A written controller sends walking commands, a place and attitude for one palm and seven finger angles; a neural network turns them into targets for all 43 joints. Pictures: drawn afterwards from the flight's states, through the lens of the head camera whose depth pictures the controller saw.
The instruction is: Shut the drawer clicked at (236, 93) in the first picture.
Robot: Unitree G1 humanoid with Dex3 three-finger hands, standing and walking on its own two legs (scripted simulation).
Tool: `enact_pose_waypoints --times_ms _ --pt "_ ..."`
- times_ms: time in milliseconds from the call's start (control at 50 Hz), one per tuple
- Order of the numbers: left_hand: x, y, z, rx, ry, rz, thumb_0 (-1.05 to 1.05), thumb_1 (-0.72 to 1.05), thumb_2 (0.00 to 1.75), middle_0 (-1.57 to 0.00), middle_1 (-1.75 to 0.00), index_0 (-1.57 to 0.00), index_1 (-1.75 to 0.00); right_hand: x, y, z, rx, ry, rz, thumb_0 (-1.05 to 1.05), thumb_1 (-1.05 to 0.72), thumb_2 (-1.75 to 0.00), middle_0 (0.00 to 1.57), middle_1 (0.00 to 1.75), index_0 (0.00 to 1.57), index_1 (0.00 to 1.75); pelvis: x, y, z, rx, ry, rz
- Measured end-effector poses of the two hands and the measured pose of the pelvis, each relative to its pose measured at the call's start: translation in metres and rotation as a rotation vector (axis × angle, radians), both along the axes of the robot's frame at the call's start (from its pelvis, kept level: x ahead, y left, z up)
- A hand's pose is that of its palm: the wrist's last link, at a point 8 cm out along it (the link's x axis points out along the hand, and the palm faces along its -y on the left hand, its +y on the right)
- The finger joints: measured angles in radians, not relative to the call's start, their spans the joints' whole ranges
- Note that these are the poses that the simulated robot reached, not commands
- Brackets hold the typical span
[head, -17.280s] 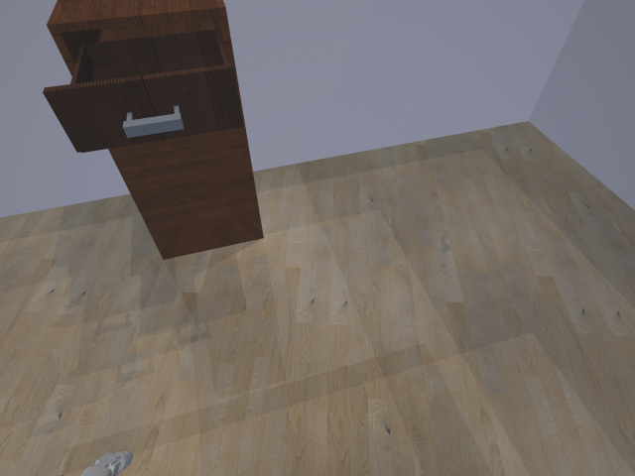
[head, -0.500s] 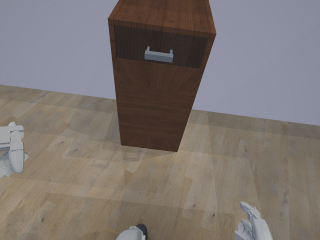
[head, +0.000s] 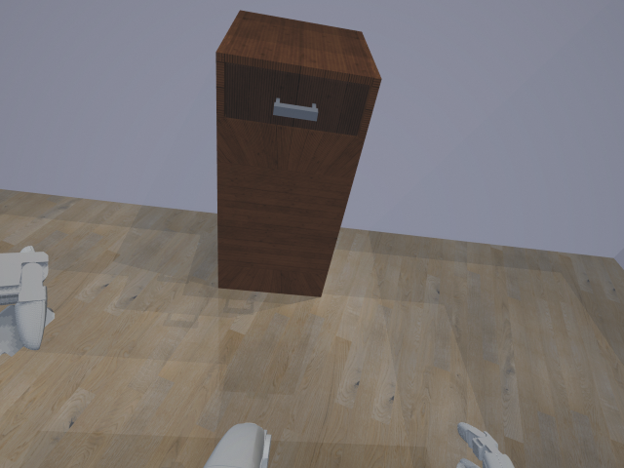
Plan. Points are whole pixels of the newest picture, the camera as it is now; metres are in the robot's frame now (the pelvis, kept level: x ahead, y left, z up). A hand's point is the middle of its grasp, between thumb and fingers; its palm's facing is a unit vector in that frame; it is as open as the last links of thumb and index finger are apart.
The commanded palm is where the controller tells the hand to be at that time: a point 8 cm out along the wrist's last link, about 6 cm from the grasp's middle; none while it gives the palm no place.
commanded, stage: stop stepping back and stand still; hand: left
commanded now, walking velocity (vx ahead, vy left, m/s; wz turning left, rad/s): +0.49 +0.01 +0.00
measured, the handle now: (295, 107) +0.94 +0.06 +0.06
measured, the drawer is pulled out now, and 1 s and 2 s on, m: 0.00 0.00 0.00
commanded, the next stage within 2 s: none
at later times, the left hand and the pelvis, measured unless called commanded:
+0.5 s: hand out of the picture +0.00 +0.29 +0.24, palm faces +0.41 -0.75 -0.52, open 3.2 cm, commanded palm -0.04 +0.33 +0.21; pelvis -0.17 +0.05 +0.01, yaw -1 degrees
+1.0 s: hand out of the picture +0.00 +0.31 +0.21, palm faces +0.39 -0.74 -0.55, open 3.2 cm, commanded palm -0.05 +0.34 +0.21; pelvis -0.18 +0.06 +0.03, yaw +0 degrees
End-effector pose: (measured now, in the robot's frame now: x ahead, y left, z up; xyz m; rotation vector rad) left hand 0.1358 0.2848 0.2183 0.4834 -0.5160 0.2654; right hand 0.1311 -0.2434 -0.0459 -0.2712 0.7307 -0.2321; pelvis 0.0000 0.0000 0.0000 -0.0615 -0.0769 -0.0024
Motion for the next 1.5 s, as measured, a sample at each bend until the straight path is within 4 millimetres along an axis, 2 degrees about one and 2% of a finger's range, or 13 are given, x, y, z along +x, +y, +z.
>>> enact_pose_waypoints --times_ms 80,180,320,400,460,560,700,820,940,1020,1160,1340,1500 --pt "-0.041 0.024 0.008 -0.039 -0.061 0.04 0.01 0.88 0.89 -1.41 -1.6 -1.42 -1.6 -0.047 0.013 0.016 -0.073 0.053 -0.02 0.02 -0.9 -0.89 0.2 0.3 0.21 0.3 -0.02 0.019 0.014 0.003 0.059 -0.057" --pt "-0.039 0.051 0.005 -0.085 -0.109 0.056 0.01 0.89 0.9 -1.41 -1.6 -1.42 -1.6 -0.085 0.041 0.012 -0.059 0.004 -0.007 0.02 -0.9 -0.89 0.2 0.3 0.2 0.29 -0.074 0.044 0.013 -0.015 0.014 -0.049" --pt "-0.08 0.022 0.037 -0.057 0.011 -0.117 0.02 0.89 0.9 -1.41 -1.6 -1.41 -1.6 -0.141 0.081 0.039 0.086 -0.018 -0.022 0.02 -0.9 -0.89 0.2 0.3 0.21 0.3 -0.116 0.047 0.05 -0.035 0.028 -0.065" --pt "-0.124 0.022 0.05 0.076 0.084 -0.084 0.01 0.89 0.89 -1.4 -1.6 -1.41 -1.6 -0.153 0.081 0.038 0.086 -0.013 0.001 0.01 -0.89 -0.89 0.2 0.3 0.21 0.3 -0.135 0.047 0.054 -0.038 0.061 -0.029" --pt "-0.16 0.031 0.044 0.21 0.042 0.019 0.01 0.89 0.89 -1.4 -1.6 -1.41 -1.6 -0.148 0.071 0.01 0.071 -0.04 0.06 0.01 -0.89 -0.89 0.2 0.3 0.21 0.3 -0.157 0.045 0.02 0.072 0.089 -0.007" --pt "-0.185 0.068 0.029 0.075 -0.04 0.159 0.01 0.88 0.89 -1.41 -1.6 -1.42 -1.6 -0.155 0.065 -0.012 0.032 0.03 0.063 0.01 -0.9 -0.89 0.2 0.3 0.21 0.3 -0.176 0.056 0.01 0.039 0.082 -0.018" --pt "-0.166 0.071 -0.001 -0.106 -0.012 0.118 0.01 0.89 0.9 -1.41 -1.6 -1.42 -1.6 -0.162 0.083 0.001 0.011 -0.1 0.04 0.02 -0.9 -0.89 0.2 0.3 0.21 0.29 -0.187 0.078 0.008 0.085 0.04 -0.003" --pt "-0.164 0.043 0.028 0.092 0.046 -0.003 0.02 0.89 0.9 -1.41 -1.6 -1.41 -1.6 -0.185 0.101 0.002 0.133 -0.051 0.056 0.01 -0.9 -0.89 0.2 0.3 0.21 0.3 -0.194 0.064 0.023 0.063 0.047 0.003" --pt "-0.178 0.041 0.027 0.181 0.162 0.078 0.01 0.88 0.89 -1.41 -1.6 -1.41 -1.6 -0.193 0.084 -0.036 0.154 0.111 0.049 0.01 -0.9 -0.89 0.2 0.3 0.21 0.3 -0.19 0.06 0.017 0.067 0.058 0.018" --pt "-0.173 0.065 0.012 0.083 0.261 0.202 0.01 0.88 0.89 -1.41 -1.6 -1.41 -1.6 -0.193 0.07 -0.031 0.124 0.166 0.01 0.02 -0.9 -0.89 0.2 0.3 0.21 0.3 -0.178 0.064 0.029 0.08 0.08 0.004" --pt "-0.144 0.066 -0.01 -0.025 0.249 0.16 0.01 0.89 0.89 -1.4 -1.6 -1.41 -1.6 -0.158 0.061 -0.009 0.016 0.075 0.017 0.02 -0.9 -0.89 0.2 0.3 0.2 0.29 -0.161 0.074 0.027 0.068 0.072 0.02" --pt "-0.121 0.051 0.03 0.156 0.194 0.094 0.01 0.89 0.89 -1.4 -1.59 -1.41 -1.6 -0.101 0.087 0.001 0.135 -0.037 0.075 0.01 -0.9 -0.89 0.2 0.3 0.2 0.29 -0.144 0.067 0.032 0.056 0.092 0.022" --pt "-0.117 0.068 -0.005 0.035 0.361 0.179 0.01 0.89 0.89 -1.4 -1.6 -1.41 -1.6 -0.092 0.093 -0.005 0.143 0.021 0.062 0.01 -0.9 -0.89 0.2 0.3 0.21 0.3 -0.132 0.072 0.036 0.068 0.098 0.007"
